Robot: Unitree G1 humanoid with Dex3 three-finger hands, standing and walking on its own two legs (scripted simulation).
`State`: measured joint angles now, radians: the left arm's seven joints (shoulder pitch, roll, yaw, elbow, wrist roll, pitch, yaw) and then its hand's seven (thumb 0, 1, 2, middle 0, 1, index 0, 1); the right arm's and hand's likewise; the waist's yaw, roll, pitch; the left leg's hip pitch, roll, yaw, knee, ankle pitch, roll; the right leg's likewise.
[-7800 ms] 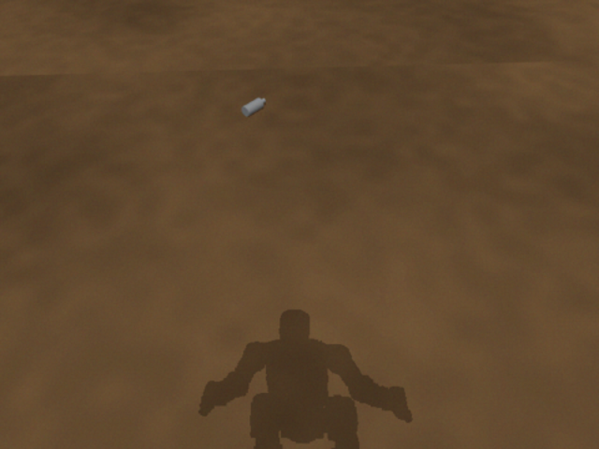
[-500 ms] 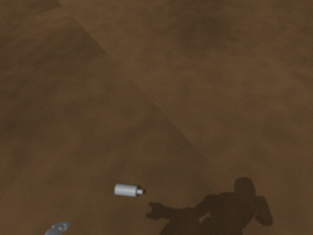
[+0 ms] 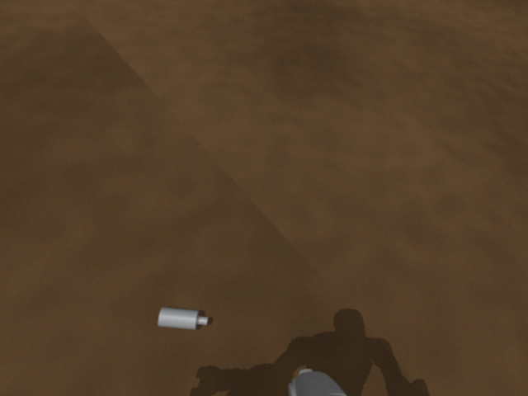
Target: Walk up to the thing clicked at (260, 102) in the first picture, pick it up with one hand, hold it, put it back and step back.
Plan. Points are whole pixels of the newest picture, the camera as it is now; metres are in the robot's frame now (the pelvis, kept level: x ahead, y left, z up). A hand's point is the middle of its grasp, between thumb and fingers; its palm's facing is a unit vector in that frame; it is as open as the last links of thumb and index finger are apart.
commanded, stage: walk up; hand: left
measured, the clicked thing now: (184, 318) +0.44 +0.23 -0.73
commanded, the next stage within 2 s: none
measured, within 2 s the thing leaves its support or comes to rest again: neither
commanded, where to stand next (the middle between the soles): +0.07 -0.01 m, yaw +1 degrees
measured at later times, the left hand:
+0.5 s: hand out of the picture +0.13 +0.27 -0.13, palm faces +0.02 -0.86 -0.51, open 7.4 cm
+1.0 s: hand out of the picture +0.03 +0.22 -0.17, palm faces -0.01 -0.92 -0.38, open 7.4 cm
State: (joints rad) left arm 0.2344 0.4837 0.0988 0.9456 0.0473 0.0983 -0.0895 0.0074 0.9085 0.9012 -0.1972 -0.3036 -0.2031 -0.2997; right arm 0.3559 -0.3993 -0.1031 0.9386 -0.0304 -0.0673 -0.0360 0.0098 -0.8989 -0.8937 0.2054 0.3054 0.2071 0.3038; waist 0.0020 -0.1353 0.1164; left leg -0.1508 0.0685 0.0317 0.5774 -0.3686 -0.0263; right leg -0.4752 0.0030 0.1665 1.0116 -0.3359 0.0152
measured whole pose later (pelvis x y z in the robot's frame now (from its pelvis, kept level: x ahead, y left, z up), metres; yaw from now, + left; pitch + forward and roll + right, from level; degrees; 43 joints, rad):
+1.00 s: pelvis +0.00 -0.07 -0.03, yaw +1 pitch -3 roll -1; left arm 0.32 0.44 0.09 0.89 0.04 -0.02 -0.05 0.01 0.91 0.90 -0.20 -0.30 -0.21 -0.30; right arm 0.33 -0.49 -0.09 0.86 -0.04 0.01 -0.02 0.01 -0.90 -0.89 0.20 0.30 0.20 0.30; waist 0.00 -0.02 0.07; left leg -0.43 0.09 -0.12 0.94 -0.50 0.03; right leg -0.31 0.00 -0.05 0.80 -0.43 -0.01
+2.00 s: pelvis -0.03 -0.06 -0.02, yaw +8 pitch -3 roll +1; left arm 0.18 0.36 0.04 0.85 0.05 -0.03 0.01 0.01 0.90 0.90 -0.21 -0.30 -0.21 -0.30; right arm 0.20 -0.45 -0.07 0.86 -0.01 0.06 0.04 0.01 -0.91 -0.89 0.20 0.30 0.20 0.30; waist 0.00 0.05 0.14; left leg -0.40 -0.03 -0.04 1.09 -0.57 0.01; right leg -0.49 -0.05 0.00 0.73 -0.26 -0.03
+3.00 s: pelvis -0.04 -0.01 -0.03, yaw -2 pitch -3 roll +0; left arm 0.21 0.49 0.09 0.83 0.04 0.08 -0.06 0.00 0.91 0.90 -0.20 -0.30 -0.20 -0.30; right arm 0.27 -0.38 -0.06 0.87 -0.03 -0.05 -0.05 0.01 -0.90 -0.89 0.21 0.31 0.21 0.30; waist 0.01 -0.12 0.15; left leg -0.46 0.10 0.03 0.79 -0.30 0.00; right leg -0.49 0.03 0.14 1.26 -0.50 0.00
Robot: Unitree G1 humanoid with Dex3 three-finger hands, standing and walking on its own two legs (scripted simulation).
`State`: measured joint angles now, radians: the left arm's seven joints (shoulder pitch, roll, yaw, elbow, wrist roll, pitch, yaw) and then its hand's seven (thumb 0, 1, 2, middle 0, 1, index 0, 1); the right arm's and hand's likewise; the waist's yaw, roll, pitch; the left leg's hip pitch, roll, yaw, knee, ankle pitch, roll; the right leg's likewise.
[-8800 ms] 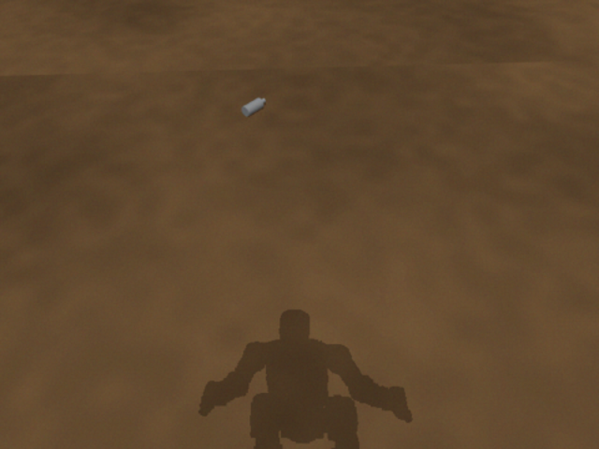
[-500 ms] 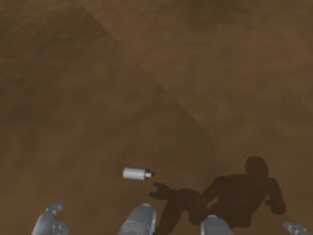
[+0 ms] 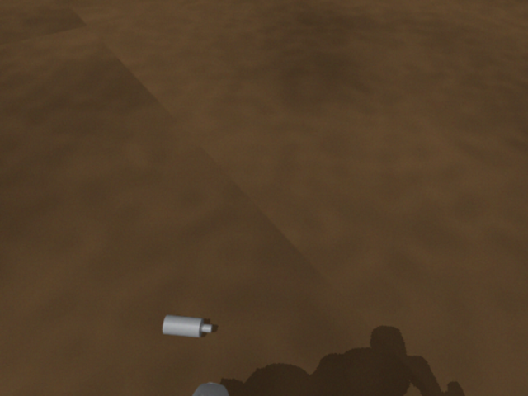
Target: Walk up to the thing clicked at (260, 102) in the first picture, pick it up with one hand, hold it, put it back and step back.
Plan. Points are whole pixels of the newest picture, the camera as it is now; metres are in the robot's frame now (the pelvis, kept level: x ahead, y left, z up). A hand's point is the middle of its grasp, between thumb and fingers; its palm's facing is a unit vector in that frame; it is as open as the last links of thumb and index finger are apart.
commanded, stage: walk up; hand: left
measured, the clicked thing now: (188, 326) +0.46 +0.29 -0.70
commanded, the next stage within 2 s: none
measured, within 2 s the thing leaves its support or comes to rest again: neither
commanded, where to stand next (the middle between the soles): +0.08 +0.06 m, yaw +0 degrees
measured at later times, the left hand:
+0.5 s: hand out of the picture +0.03 +0.35 -0.11, palm faces +0.05 -0.87 -0.50, open 7.4 cm
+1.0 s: hand out of the picture +0.04 +0.29 -0.12, palm faces +0.05 -0.89 -0.46, open 7.3 cm
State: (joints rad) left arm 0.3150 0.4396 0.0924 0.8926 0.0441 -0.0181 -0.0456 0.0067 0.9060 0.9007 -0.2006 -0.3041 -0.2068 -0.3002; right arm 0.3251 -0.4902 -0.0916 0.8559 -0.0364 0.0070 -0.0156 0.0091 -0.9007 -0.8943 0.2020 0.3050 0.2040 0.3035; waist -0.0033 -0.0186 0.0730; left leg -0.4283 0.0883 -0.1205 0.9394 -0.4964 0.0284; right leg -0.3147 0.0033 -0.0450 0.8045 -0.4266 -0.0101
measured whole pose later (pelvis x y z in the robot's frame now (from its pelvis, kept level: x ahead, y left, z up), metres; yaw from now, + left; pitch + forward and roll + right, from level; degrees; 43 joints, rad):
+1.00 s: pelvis -0.03 +0.01 +0.01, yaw +6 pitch -3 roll +1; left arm 0.18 0.36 0.04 0.85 0.05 -0.03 0.01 0.01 0.90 0.90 -0.21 -0.30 -0.21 -0.30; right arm 0.20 -0.45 -0.07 0.86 -0.01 0.06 0.04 0.01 -0.91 -0.89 0.20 0.30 0.20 0.30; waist 0.00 0.05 0.14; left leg -0.40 -0.03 -0.04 1.09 -0.57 0.01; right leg -0.49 -0.05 0.00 0.73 -0.26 -0.03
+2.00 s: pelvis -0.03 +0.06 +0.00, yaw -3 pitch -3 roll +0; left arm 0.21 0.49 0.09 0.83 0.04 0.08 -0.06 0.00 0.91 0.90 -0.20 -0.30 -0.20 -0.30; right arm 0.27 -0.38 -0.06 0.87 -0.03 -0.05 -0.05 0.01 -0.90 -0.89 0.21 0.31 0.21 0.30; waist 0.01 -0.12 0.15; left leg -0.46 0.10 0.03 0.79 -0.30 0.00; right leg -0.49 0.03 0.14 1.26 -0.50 0.00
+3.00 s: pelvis -0.06 -0.03 +0.00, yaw +2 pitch -2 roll +3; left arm 0.17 0.36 0.04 0.82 0.04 0.02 0.02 0.00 0.90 0.90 -0.20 -0.30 -0.21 -0.30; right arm 0.08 -0.43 -0.07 0.78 0.01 0.07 -0.02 0.01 -0.91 -0.89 0.20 0.30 0.20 0.30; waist 0.03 0.04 0.21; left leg -0.62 -0.12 -0.16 1.34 -0.47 0.00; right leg -0.45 -0.03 0.00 0.83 -0.34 -0.04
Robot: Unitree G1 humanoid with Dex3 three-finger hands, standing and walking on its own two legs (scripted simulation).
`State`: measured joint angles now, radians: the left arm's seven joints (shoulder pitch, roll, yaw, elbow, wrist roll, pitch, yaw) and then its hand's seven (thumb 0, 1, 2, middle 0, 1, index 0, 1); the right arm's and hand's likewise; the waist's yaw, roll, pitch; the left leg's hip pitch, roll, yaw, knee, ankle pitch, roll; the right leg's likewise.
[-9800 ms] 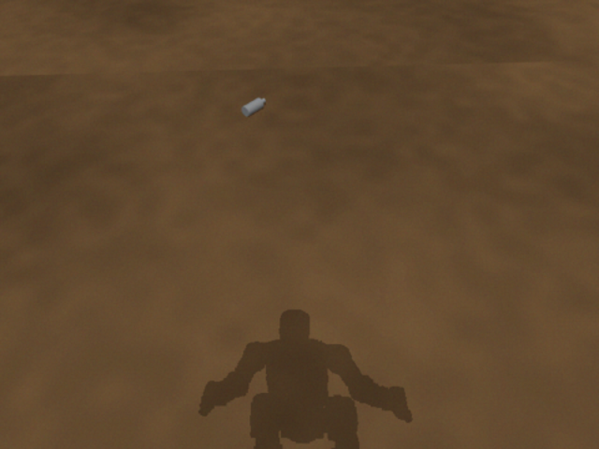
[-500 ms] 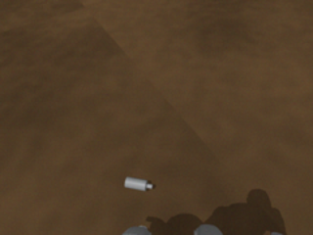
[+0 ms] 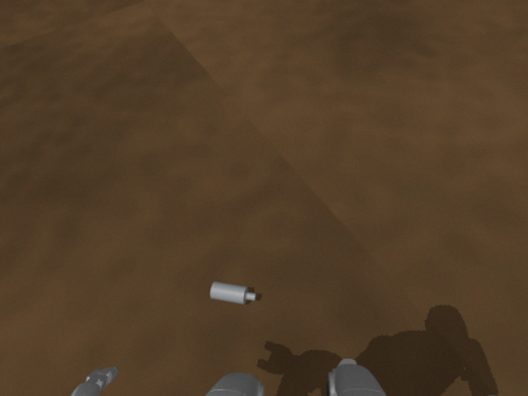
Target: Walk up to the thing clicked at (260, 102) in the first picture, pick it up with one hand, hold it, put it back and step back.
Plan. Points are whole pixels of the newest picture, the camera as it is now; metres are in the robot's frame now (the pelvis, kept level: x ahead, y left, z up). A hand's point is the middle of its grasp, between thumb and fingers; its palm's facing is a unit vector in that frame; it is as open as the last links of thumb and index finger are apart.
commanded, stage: walk up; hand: left
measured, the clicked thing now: (234, 293) +0.51 +0.23 -0.71
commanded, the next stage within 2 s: none
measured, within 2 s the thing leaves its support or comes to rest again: neither
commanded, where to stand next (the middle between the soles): +0.11 +0.04 m, yaw -6 degrees
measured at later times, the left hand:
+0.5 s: hand out of the picture +0.09 +0.29 -0.12, palm faces -0.06 -0.88 -0.48, open 7.4 cm
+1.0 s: hand out of the picture +0.13 +0.32 -0.17, palm faces -0.20 -0.92 -0.33, open 7.3 cm
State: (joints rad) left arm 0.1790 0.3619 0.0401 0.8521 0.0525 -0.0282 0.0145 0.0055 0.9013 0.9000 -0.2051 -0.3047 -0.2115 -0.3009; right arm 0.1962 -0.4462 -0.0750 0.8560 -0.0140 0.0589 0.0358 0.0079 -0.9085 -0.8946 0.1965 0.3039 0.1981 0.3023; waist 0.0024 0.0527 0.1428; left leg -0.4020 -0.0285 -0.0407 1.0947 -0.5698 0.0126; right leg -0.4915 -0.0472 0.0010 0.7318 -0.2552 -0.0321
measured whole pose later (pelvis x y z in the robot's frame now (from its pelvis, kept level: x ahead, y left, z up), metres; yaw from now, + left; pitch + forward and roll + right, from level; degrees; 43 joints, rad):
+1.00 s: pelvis +0.00 +0.05 -0.01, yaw -9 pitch -3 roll +0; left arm 0.21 0.49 0.09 0.83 0.04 0.08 -0.06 0.00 0.91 0.90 -0.20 -0.30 -0.20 -0.30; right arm 0.27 -0.38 -0.06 0.87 -0.03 -0.05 -0.05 0.01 -0.90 -0.89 0.21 0.31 0.21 0.30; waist 0.01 -0.12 0.15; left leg -0.46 0.10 0.03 0.79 -0.30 0.00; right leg -0.49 0.03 0.14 1.26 -0.50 0.00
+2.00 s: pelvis -0.03 -0.03 +0.00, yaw -4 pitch -2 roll +3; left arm 0.17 0.36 0.04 0.82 0.04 0.02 0.02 0.00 0.90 0.90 -0.20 -0.30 -0.21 -0.30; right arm 0.08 -0.43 -0.07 0.78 0.01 0.07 -0.02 0.01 -0.91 -0.89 0.20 0.30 0.20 0.30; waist 0.03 0.04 0.21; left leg -0.62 -0.12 -0.16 1.34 -0.47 0.00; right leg -0.45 -0.03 0.00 0.83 -0.34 -0.04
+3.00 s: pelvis -0.05 +0.01 +0.03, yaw -3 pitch -3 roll +0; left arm 0.12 0.38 -0.01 1.07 0.00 -0.03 -0.01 0.01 0.91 0.90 -0.20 -0.30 -0.20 -0.30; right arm 0.10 -0.35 -0.02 1.06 0.00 -0.02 0.01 0.01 -0.90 -0.89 0.20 0.30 0.20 0.30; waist 0.00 -0.01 0.08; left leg -0.17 0.02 0.06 0.50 -0.29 0.01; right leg -0.23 0.01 0.06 0.52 -0.24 0.01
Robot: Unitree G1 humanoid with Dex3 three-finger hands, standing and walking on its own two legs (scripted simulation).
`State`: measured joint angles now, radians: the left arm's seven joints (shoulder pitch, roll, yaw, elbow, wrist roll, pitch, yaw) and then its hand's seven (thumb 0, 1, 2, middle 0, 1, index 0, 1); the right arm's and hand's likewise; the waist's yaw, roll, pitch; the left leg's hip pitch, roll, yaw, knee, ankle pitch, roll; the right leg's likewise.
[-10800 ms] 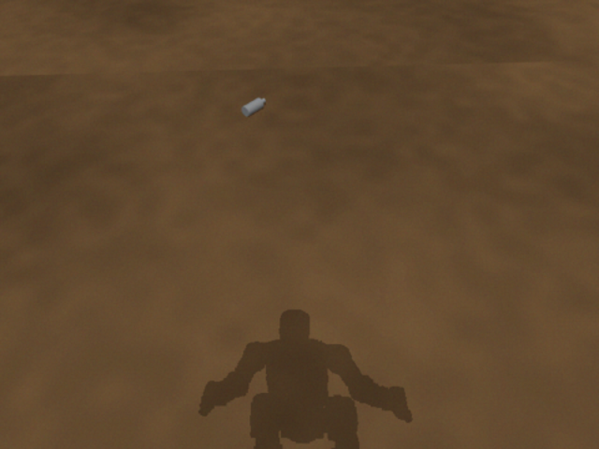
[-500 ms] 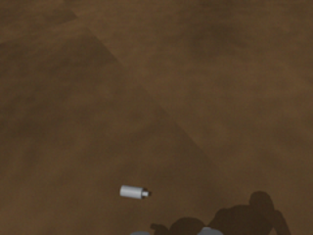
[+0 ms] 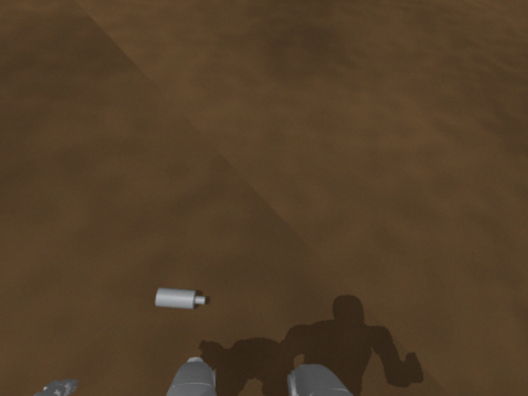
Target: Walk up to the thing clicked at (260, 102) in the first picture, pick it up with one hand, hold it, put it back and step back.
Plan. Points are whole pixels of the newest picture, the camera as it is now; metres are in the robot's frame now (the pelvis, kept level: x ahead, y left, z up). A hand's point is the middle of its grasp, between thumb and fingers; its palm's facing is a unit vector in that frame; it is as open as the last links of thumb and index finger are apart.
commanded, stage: walk up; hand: left
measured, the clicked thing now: (181, 298) +0.48 +0.26 -0.70
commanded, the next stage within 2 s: none
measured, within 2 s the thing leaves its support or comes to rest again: neither
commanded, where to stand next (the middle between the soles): +0.11 +0.00 m, yaw +3 degrees
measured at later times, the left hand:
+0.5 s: hand out of the picture +0.02 +0.25 -0.11, palm faces +0.07 -0.90 -0.42, open 7.4 cm
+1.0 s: hand out of the picture +0.04 +0.19 -0.12, palm faces +0.04 -0.89 -0.45, open 7.3 cm
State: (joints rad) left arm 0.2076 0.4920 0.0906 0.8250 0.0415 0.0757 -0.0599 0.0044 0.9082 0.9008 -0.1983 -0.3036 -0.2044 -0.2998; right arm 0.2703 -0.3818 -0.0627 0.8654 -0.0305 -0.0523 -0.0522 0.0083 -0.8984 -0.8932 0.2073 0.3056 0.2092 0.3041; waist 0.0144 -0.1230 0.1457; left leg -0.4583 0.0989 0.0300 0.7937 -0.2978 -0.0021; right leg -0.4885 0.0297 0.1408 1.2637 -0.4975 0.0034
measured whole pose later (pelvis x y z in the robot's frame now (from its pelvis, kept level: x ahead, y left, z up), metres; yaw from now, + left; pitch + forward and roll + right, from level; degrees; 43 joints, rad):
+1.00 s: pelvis -0.02 -0.08 +0.00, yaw +5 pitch -2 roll +3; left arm 0.17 0.36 0.04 0.82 0.04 0.02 0.02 0.00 0.90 0.90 -0.20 -0.30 -0.21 -0.30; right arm 0.08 -0.43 -0.07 0.78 0.01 0.07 -0.02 0.01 -0.91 -0.89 0.20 0.30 0.20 0.30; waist 0.03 0.04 0.21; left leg -0.62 -0.12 -0.16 1.34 -0.47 0.00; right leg -0.45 -0.03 0.00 0.83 -0.34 -0.04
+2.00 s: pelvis -0.05 -0.05 +0.03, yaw +6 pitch -3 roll +0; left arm 0.12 0.38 -0.01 1.07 0.00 -0.03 -0.01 0.01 0.91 0.90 -0.20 -0.30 -0.20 -0.30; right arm 0.10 -0.35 -0.02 1.06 0.00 -0.02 0.01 0.01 -0.90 -0.89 0.20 0.30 0.20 0.30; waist 0.00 -0.01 0.08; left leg -0.17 0.02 0.06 0.50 -0.29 0.01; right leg -0.23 0.01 0.06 0.52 -0.24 0.01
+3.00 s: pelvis -0.04 -0.06 +0.05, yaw +7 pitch -2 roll +0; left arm 0.11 0.35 0.00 1.15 0.01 -0.02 -0.01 0.01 0.91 0.90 -0.20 -0.30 -0.21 -0.30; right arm 0.08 -0.34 -0.02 1.15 -0.01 -0.01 0.02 0.01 -0.91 -0.89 0.20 0.30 0.20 0.30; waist -0.01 0.00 0.04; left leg -0.09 0.03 0.04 0.31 -0.18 -0.01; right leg -0.14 0.01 0.03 0.32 -0.14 0.00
